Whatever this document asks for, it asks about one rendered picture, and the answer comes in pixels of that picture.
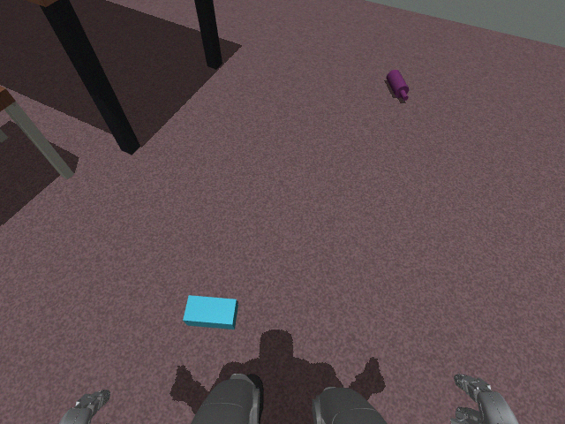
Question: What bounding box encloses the left robot foot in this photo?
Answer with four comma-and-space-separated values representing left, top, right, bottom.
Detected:
247, 374, 264, 424

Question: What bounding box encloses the table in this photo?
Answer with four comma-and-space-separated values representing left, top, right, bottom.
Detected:
27, 0, 222, 155

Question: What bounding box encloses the left robot hand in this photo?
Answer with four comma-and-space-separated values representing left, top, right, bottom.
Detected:
59, 390, 110, 424

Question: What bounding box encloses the right robot hand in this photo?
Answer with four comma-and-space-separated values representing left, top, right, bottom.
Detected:
450, 374, 519, 424

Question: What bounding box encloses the chair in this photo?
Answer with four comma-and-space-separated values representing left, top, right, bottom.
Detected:
0, 86, 74, 179

